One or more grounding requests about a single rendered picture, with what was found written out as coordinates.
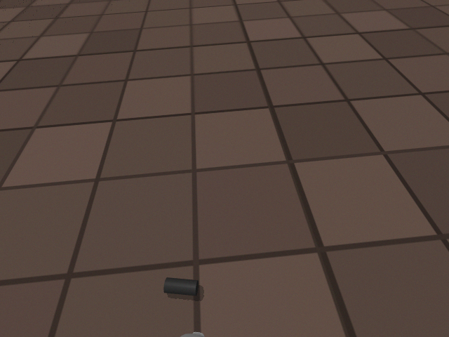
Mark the can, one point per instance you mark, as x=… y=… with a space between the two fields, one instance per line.
x=181 y=286

